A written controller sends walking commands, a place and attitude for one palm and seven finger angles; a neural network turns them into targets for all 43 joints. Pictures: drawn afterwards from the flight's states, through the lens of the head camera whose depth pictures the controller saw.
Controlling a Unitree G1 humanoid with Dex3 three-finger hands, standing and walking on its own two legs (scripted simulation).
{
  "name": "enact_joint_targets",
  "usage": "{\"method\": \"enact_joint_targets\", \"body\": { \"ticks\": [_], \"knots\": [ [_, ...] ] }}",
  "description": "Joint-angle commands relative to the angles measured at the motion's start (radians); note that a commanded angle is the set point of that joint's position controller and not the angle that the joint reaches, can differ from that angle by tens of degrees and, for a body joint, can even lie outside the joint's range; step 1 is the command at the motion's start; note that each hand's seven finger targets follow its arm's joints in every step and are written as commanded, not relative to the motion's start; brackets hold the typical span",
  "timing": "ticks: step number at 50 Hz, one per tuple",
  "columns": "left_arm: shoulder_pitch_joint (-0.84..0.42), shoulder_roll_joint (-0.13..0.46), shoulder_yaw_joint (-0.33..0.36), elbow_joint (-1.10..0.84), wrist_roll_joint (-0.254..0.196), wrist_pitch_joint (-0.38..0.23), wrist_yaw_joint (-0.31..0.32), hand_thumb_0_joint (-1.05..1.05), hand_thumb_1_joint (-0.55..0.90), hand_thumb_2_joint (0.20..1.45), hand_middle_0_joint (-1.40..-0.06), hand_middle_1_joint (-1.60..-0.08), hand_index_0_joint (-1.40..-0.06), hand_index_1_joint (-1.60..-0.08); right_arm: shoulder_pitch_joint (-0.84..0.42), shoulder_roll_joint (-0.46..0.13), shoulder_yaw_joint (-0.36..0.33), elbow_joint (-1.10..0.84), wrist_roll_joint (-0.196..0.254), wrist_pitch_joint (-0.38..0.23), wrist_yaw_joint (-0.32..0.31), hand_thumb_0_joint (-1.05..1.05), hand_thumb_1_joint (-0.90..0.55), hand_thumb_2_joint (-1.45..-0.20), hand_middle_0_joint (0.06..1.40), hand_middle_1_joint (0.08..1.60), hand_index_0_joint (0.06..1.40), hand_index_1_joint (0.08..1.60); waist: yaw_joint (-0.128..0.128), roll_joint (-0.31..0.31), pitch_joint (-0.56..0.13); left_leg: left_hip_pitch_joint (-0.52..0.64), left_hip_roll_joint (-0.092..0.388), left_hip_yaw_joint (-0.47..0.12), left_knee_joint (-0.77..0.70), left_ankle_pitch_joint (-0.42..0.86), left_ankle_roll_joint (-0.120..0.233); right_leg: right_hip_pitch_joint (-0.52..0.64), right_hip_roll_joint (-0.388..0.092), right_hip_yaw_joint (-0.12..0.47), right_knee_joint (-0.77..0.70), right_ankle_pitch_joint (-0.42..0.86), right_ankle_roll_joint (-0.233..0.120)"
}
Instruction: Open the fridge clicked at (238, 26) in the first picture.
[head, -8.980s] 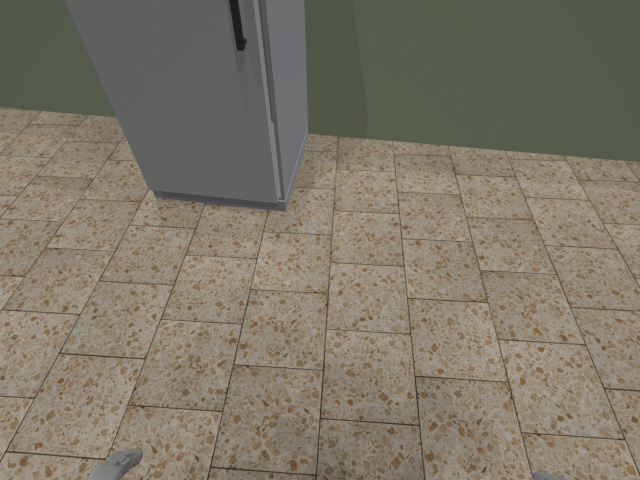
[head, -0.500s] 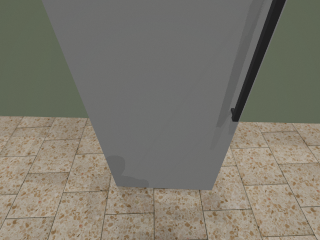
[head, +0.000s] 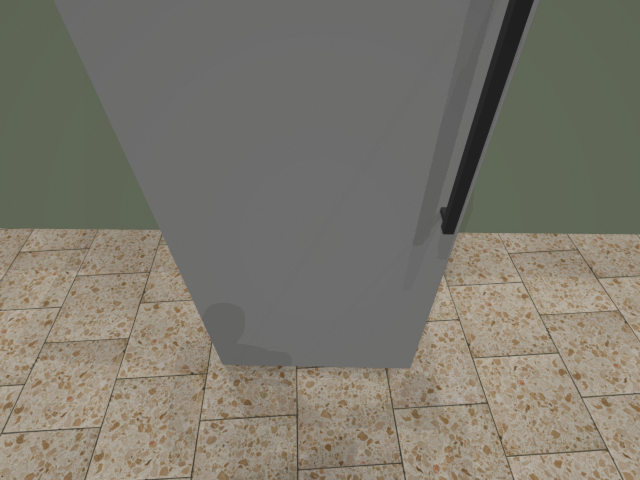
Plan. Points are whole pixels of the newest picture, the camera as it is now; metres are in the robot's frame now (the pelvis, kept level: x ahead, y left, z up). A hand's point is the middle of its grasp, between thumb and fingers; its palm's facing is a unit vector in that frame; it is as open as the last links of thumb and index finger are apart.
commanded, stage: come to a stop and stand still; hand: right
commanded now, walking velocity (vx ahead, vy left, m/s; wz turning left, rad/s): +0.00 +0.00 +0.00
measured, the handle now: (479, 111) +0.55 -0.19 +0.20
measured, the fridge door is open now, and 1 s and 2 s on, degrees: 0 0 0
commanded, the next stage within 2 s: look again from close up in 0.62 s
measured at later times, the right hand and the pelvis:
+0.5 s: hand out of the picture +0.02 -0.21 -0.18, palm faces -0.02 +0.97 -0.22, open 7.3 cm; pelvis +0.01 -0.02 +0.00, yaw +1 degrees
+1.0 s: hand out of the picture +0.05 -0.22 -0.17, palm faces -0.04 +0.97 -0.24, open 7.3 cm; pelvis +0.03 -0.02 +0.01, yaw +1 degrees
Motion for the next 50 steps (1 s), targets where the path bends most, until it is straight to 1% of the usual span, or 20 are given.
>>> {"method": "enact_joint_targets", "body": {
  "ticks": [1, 5, 8, 10, 11, 15, 21, 24, 25, 26, 27, 30, 33, 35, 37, 40, 43, 45, 47, 50],
  "knots": [
    [-0.012, 0.156, 0.033, -0.052, -0.007, -0.031, 0.010, 0.000, 0.900, 0.900, -0.200, -0.300, -0.200, -0.300, 0.050, -0.109, -0.017, -0.031, -0.002, -0.023, -0.007, 0.000, -0.900, -0.900, 0.200, 0.300, 0.200, 0.300, -0.013, -0.034, 0.030, 0.033, 0.070, -0.091, -0.064, -0.132, 0.034, -0.070, -0.164, 0.226, -0.228, -0.323, 0.031],
    [-0.017, 0.157, 0.033, -0.039, -0.008, -0.029, 0.010, 0.000, 0.900, 0.900, -0.200, -0.300, -0.200, -0.300, 0.047, -0.103, -0.013, -0.020, -0.002, -0.023, -0.009, 0.000, -0.900, -0.900, 0.200, 0.300, 0.200, 0.300, -0.009, -0.016, 0.049, 0.015, 0.075, -0.096, -0.069, -0.132, 0.031, -0.054, -0.162, 0.219, -0.233, -0.320, 0.035],
    [-0.024, 0.159, 0.033, -0.031, -0.009, -0.030, 0.009, 0.000, 0.900, 0.900, -0.200, -0.300, -0.200, -0.300, 0.046, -0.103, -0.012, -0.014, -0.003, -0.021, -0.011, 0.000, -0.900, -0.900, 0.200, 0.300, 0.200, 0.300, -0.007, -0.040, 0.049, 0.021, 0.072, -0.092, -0.061, -0.112, 0.030, -0.044, -0.164, 0.228, -0.251, -0.320, 0.038],
    [-0.032, 0.161, 0.034, -0.031, -0.009, -0.029, 0.009, 0.000, 0.900, 0.900, -0.200, -0.300, -0.200, -0.300, 0.050, -0.103, -0.011, -0.008, -0.004, -0.020, -0.011, 0.000, -0.900, -0.900, 0.200, 0.300, 0.200, 0.300, -0.009, -0.032, 0.056, 0.022, 0.071, -0.090, -0.062, -0.115, 0.026, -0.049, -0.165, 0.227, -0.260, -0.336, 0.038],
    [-0.030, 0.161, 0.034, -0.029, -0.010, -0.030, 0.008, 0.000, 0.900, 0.900, -0.200, -0.300, -0.200, -0.300, 0.051, -0.106, -0.010, -0.007, -0.004, -0.023, -0.012, 0.000, -0.900, -0.900, 0.200, 0.300, 0.200, 0.300, -0.011, -0.020, 0.042, 0.033, 0.076, -0.092, -0.066, -0.088, 0.028, -0.034, -0.164, 0.225, -0.250, -0.299, 0.035],
    [-0.042, 0.163, 0.034, -0.023, -0.010, -0.031, 0.008, 0.000, 0.900, 0.900, -0.200, -0.300, -0.200, -0.300, 0.037, -0.105, -0.010, -0.001, -0.004, -0.021, -0.012, 0.000, -0.900, -0.900, 0.200, 0.300, 0.200, 0.300, -0.006, -0.028, 0.050, 0.023, 0.077, -0.092, -0.066, -0.087, 0.025, -0.016, -0.164, 0.224, -0.262, -0.295, 0.043],
    [-0.053, 0.169, 0.034, -0.018, -0.013, -0.035, 0.007, 0.000, 0.900, 0.900, -0.200, -0.300, -0.200, -0.300, 0.022, -0.115, -0.009, 0.003, -0.003, -0.026, -0.014, 0.000, -0.900, -0.900, 0.200, 0.300, 0.200, 0.300, -0.003, -0.012, 0.018, 0.040, 0.088, -0.093, -0.073, -0.027, 0.024, 0.043, -0.163, 0.212, -0.246, -0.187, 0.046],
    [-0.065, 0.171, 0.033, -0.014, -0.012, -0.033, 0.007, 0.000, 0.900, 0.900, -0.200, -0.300, -0.200, -0.300, 0.014, -0.114, -0.008, 0.005, -0.002, -0.023, -0.014, 0.000, -0.900, -0.900, 0.200, 0.300, 0.200, 0.300, -0.003, -0.015, 0.046, 0.032, 0.088, -0.093, -0.077, -0.045, 0.021, 0.033, -0.162, 0.218, -0.264, -0.215, 0.051],
    [-0.066, 0.174, 0.033, -0.012, -0.012, -0.033, 0.007, 0.000, 0.900, 0.900, -0.200, -0.300, -0.200, -0.300, 0.016, -0.115, -0.007, 0.008, -0.003, -0.021, -0.014, 0.000, -0.900, -0.900, 0.200, 0.300, 0.200, 0.300, -0.003, -0.026, 0.046, 0.032, 0.086, -0.091, -0.074, -0.049, 0.019, 0.035, -0.164, 0.221, -0.273, -0.229, 0.053],
    [-0.067, 0.176, 0.033, -0.014, -0.013, -0.034, 0.007, 0.000, 0.900, 0.900, -0.200, -0.300, -0.200, -0.300, 0.019, -0.121, -0.007, 0.009, -0.003, -0.023, -0.014, 0.000, -0.900, -0.900, 0.200, 0.300, 0.200, 0.300, -0.008, -0.029, 0.030, 0.044, 0.089, -0.090, -0.077, -0.030, 0.019, 0.045, -0.164, 0.220, -0.263, -0.203, 0.049],
    [-0.070, 0.174, 0.033, -0.013, -0.013, -0.035, 0.007, 0.000, 0.900, 0.900, -0.200, -0.300, -0.200, -0.300, 0.012, -0.123, -0.008, 0.009, -0.003, -0.023, -0.014, 0.000, -0.900, -0.900, 0.200, 0.300, 0.200, 0.300, -0.004, -0.021, 0.031, 0.049, 0.091, -0.090, -0.076, -0.022, 0.019, 0.046, -0.163, 0.216, -0.265, -0.190, 0.053],
    [-0.076, 0.182, 0.033, -0.009, -0.013, -0.033, 0.007, 0.000, 0.900, 0.900, -0.200, -0.300, -0.200, -0.300, 0.009, -0.124, -0.007, 0.014, -0.002, -0.021, -0.013, 0.000, -0.900, -0.900, 0.200, 0.300, 0.200, 0.300, -0.004, -0.034, 0.039, 0.041, 0.090, -0.090, -0.078, -0.039, 0.016, 0.054, -0.163, 0.221, -0.279, -0.212, 0.058],
    [-0.081, 0.184, 0.032, -0.005, -0.013, -0.035, 0.007, 0.000, 0.900, 0.900, -0.200, -0.300, -0.200, -0.300, -0.003, -0.132, -0.006, 0.015, -0.002, -0.024, -0.013, 0.000, -0.900, -0.900, 0.200, 0.300, 0.200, 0.300, -0.004, -0.011, 0.031, 0.050, 0.097, -0.094, -0.089, -0.013, 0.017, 0.071, -0.160, 0.204, -0.261, -0.158, 0.056],
    [-0.078, 0.185, 0.031, 0.001, -0.014, -0.035, 0.008, 0.000, 0.900, 0.900, -0.200, -0.300, -0.200, -0.300, -0.006, -0.133, -0.006, 0.019, 0.000, -0.022, -0.014, 0.000, -0.900, -0.900, 0.200, 0.300, 0.200, 0.300, -0.003, -0.027, 0.021, 0.056, 0.095, -0.092, -0.082, -0.016, 0.017, 0.084, -0.162, 0.212, -0.272, -0.153, 0.065],
    [-0.079, 0.188, 0.031, 0.003, -0.014, -0.037, 0.008, 0.000, 0.900, 0.900, -0.200, -0.300, -0.200, -0.300, -0.014, -0.137, -0.006, 0.021, 0.000, -0.022, -0.014, 0.000, -0.900, -0.900, 0.200, 0.300, 0.200, 0.300, -0.003, -0.018, 0.012, 0.065, 0.097, -0.091, -0.083, 0.000, 0.015, 0.095, -0.164, 0.205, -0.264, -0.112, 0.065],
    [-0.083, 0.191, 0.031, 0.008, -0.014, -0.035, 0.009, 0.000, 0.900, 0.900, -0.200, -0.300, -0.200, -0.300, -0.019, -0.139, -0.006, 0.026, 0.001, -0.019, -0.014, 0.000, -0.900, -0.900, 0.200, 0.300, 0.200, 0.300, -0.004, -0.022, 0.033, 0.060, 0.096, -0.090, -0.086, -0.018, 0.013, 0.086, -0.164, 0.210, -0.281, -0.148, 0.070],
    [-0.087, 0.188, 0.029, 0.011, -0.015, -0.037, 0.008, 0.000, 0.900, 0.900, -0.200, -0.300, -0.200, -0.300, -0.030, -0.144, -0.005, 0.026, 0.001, -0.023, -0.014, 0.000, -0.900, -0.900, 0.200, 0.300, 0.200, 0.300, -0.004, 0.003, 0.033, 0.068, 0.104, -0.099, -0.100, 0.006, 0.015, 0.096, -0.157, 0.195, -0.263, -0.096, 0.062],
    [-0.083, 0.190, 0.028, 0.016, -0.014, -0.037, 0.008, 0.000, 0.900, 0.900, -0.200, -0.300, -0.200, -0.300, -0.035, -0.146, -0.005, 0.028, 0.002, -0.023, -0.013, 0.000, -0.900, -0.900, 0.200, 0.300, 0.200, 0.300, -0.002, 0.001, 0.024, 0.072, 0.104, -0.099, -0.104, -0.005, 0.016, 0.102, -0.156, 0.198, -0.265, -0.104, 0.062],
    [-0.088, 0.190, 0.027, 0.017, -0.015, -0.038, 0.007, 0.000, 0.900, 0.900, -0.200, -0.300, -0.200, -0.300, -0.041, -0.150, -0.006, 0.027, 0.002, -0.025, -0.014, 0.000, -0.900, -0.900, 0.200, 0.300, 0.200, 0.300, -0.004, -0.003, 0.012, 0.085, 0.110, -0.099, -0.110, 0.015, 0.015, 0.112, -0.154, 0.188, -0.250, -0.056, 0.059],
    [-0.088, 0.191, 0.024, 0.023, -0.014, -0.038, 0.008, 0.000, 0.900, 0.900, -0.200, -0.300, -0.200, -0.300, -0.052, -0.150, -0.005, 0.030, 0.004, -0.024, -0.012, 0.000, -0.900, -0.900, 0.200, 0.300, 0.200, 0.300, 0.000, -0.011, 0.019, 0.078, 0.108, -0.098, -0.113, 0.002, 0.015, 0.119, -0.154, 0.190, -0.259, -0.069, 0.063]
  ]
}}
